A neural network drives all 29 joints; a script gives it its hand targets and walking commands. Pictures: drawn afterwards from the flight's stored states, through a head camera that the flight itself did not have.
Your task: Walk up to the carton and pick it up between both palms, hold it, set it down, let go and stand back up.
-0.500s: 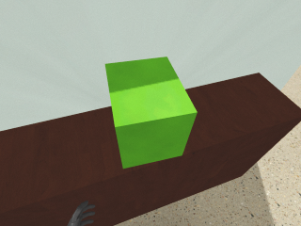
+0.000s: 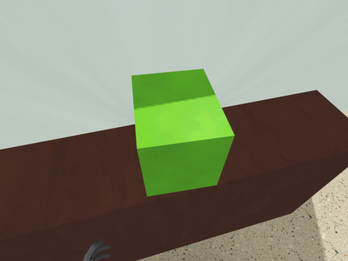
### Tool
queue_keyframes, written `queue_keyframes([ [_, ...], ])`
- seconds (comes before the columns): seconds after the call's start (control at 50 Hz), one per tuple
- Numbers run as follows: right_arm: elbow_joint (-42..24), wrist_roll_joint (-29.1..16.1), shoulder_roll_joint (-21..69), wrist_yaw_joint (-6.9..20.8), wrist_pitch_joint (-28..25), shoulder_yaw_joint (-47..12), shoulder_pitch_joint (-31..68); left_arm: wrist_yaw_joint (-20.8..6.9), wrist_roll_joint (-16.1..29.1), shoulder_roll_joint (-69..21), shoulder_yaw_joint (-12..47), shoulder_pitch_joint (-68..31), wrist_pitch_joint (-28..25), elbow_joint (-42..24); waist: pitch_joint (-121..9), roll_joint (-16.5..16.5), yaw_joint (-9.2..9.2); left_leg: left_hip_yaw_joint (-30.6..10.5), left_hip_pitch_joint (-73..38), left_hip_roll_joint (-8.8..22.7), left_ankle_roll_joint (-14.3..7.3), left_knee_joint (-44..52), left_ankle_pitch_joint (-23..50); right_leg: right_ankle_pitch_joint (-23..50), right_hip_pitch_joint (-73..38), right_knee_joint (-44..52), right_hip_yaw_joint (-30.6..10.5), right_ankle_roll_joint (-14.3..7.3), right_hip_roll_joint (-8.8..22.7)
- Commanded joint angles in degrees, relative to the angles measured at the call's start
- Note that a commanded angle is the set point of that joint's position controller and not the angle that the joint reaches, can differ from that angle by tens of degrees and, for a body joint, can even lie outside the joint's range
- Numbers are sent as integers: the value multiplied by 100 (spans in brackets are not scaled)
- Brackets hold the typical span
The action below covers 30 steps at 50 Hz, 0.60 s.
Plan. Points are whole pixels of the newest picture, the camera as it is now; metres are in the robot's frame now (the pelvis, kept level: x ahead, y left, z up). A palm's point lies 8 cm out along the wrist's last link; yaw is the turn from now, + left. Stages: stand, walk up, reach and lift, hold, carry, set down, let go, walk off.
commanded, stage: walk up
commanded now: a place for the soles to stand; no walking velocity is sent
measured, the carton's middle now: (175, 132) +0.43 -0.01 +0.02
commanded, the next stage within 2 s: reach and lift in 0.46 s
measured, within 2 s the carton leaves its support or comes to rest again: neither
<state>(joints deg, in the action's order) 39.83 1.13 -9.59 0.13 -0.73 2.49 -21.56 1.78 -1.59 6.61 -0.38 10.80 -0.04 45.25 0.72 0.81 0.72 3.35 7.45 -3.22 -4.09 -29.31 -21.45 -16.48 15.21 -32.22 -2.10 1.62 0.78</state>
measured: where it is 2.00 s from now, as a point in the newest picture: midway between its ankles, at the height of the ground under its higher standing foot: outside the picture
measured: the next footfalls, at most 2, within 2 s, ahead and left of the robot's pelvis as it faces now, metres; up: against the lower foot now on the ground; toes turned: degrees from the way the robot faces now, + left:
none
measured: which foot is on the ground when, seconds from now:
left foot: down 0.00-1.00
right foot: down 0.00-1.00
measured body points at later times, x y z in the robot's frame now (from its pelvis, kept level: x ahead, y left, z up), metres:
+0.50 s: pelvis +0.00 -0.01 +0.00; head +0.00 -0.01 +0.45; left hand +0.09 +0.21 -0.13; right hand +0.06 -0.23 -0.13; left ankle -0.06 +0.07 -0.73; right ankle +0.01 -0.14 -0.73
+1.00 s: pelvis -0.04 -0.04 +0.01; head -0.06 -0.03 +0.46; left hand +0.12 +0.21 -0.08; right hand +0.13 -0.23 -0.08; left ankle -0.06 +0.07 -0.73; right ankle +0.01 -0.14 -0.73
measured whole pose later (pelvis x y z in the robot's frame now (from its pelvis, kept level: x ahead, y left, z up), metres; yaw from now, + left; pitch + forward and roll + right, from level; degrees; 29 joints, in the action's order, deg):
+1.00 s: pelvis -0.04 -0.04 +0.01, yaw +0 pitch -4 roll -1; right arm 45.2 0.8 -4.6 0.6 -11.5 3.2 -10.6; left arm 1.3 0.7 12.4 -1.2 11.2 7.4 29.6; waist 0.8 -1.2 -3.0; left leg 1.5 6.5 0.8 -0.6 -27.6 -17.6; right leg -9.8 11.7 -25.0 -0.4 -1.9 -2.9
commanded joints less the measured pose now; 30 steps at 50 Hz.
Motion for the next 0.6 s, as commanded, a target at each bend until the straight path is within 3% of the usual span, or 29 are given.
queue_keyframes([
  [0.0, -330, 9, -468, -15, -116, 137, -333, -9, 12, 456, -105, -136, -128, -448, -56, -213, -3, -672, 316, 768, 105, 592, 2126, 1371, -303, 477, -260, -375, 398],
  [0.44, -19, 11, -424, -36, -175, 85, -386, -53, 26, 553, -105, 41, -137, -269, 95, -100, -23, -954, 484, 690, 99, 686, 2036, 1140, -624, 799, 110, -361, 512],
  [0.46, 18, 263, -574, 108, -431, 527, 3396, -189, 230, 1268, 199, -3083, 353, -751, -71, -155, -38, -556, 2178, 674, 340, -7, 1755, 879, 989, -374, 207, -364, -129],
  [0.48, 235, 395, -554, 254, -418, 586, 3072, -142, 320, 1081, 428, -2608, 595, -545, -7, -17, 47, -376, 2776, 678, 396, -219, 1007, 641, 884, -753, 319, -402, -71],
  [0.5, 187, 333, -541, 360, -445, 598, 2786, -143, 363, 1029, 455, -2344, 739, -688, -323, 5, 30, -316, 2848, 729, 400, -262, 836, 684, 643, -857, 333, -415, -46],
  [0.54, 204, 107, -476, 367, -602, 456, 2075, -111, 203, 1095, 135, -1789, 898, -1167, -1144, 125, -174, -309, 2501, 728, 413, -510, 1602, 1395, 288, -939, 171, -365, -19],
  [0.58, 773, -156, -619, 250, -1039, 428, 1407, -73, 22, 1075, -84, -1017, 982, -1745, -2267, 387, -280, -451, 1449, 758, 493, -765, 3804, 2455, -142, -874, 40, -345, -229],
])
